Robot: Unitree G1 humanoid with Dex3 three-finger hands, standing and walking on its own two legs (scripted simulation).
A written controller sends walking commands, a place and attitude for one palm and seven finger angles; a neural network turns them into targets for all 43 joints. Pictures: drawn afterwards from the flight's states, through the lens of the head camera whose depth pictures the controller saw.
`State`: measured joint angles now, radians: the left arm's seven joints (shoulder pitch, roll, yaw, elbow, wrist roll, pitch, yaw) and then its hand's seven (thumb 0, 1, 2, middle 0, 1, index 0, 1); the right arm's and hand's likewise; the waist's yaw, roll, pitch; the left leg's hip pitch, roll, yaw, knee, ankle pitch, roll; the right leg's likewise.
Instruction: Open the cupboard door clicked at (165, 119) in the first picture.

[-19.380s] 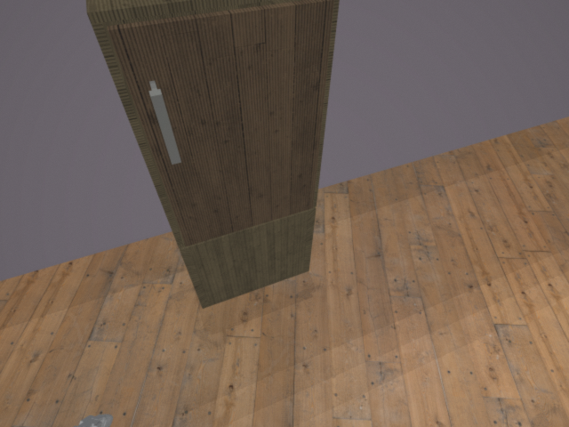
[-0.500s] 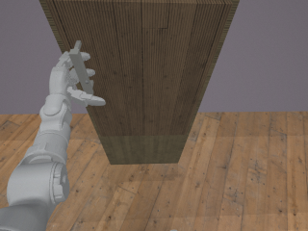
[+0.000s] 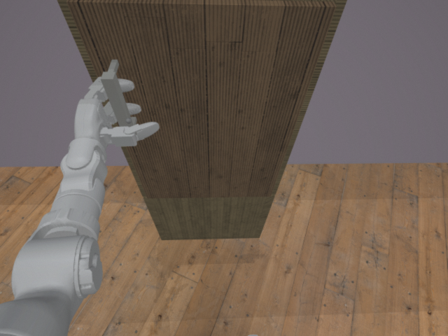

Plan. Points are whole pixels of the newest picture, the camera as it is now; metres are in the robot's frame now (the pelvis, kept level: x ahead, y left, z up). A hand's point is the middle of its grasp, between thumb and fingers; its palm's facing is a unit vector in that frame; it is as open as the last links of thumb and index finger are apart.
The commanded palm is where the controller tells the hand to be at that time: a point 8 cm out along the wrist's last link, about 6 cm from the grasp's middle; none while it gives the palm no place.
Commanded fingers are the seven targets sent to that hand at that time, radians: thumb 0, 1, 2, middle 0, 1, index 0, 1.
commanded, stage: close the thumb around the handle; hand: left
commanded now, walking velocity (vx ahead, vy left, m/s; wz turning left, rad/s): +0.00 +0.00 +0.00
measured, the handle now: (123, 103) +0.53 +0.18 +0.11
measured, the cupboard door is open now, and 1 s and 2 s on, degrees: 0 21 39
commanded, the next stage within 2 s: pull the door open along its arc in 0.36 s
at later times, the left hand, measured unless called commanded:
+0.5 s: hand (129, 121) +0.47 +0.15 +0.12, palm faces +0.00 -1.00 +0.01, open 5.6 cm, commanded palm +0.44 +0.20 +0.11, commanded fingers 0.00 0.90 0.90 -0.40 -1.35 -0.40 -1.35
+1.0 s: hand (144, 181) +0.34 +0.11 +0.12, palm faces +0.09 -0.99 +0.08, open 6.1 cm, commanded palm +0.28 +0.17 +0.11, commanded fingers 0.00 0.90 0.90 -0.40 -1.35 -0.40 -1.35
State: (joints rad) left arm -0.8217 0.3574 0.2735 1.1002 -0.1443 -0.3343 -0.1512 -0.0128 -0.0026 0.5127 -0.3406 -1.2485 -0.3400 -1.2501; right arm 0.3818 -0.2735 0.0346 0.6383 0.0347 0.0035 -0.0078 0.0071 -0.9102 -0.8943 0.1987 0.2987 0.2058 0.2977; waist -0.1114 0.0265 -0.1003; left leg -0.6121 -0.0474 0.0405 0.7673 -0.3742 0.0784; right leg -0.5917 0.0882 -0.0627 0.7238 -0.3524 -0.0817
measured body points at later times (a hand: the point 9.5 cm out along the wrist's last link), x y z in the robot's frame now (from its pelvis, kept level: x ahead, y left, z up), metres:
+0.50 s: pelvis +0.00 +0.00 +0.00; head +0.06 +0.00 +0.45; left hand +0.46 +0.21 +0.12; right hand +0.04 -0.27 -0.12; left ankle +0.00 +0.07 -0.71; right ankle +0.00 -0.07 -0.71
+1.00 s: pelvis +0.01 +0.00 +0.01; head +0.02 -0.01 +0.46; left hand +0.33 +0.17 +0.12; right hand +0.17 -0.23 -0.08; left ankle +0.00 +0.07 -0.71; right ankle +0.00 -0.07 -0.71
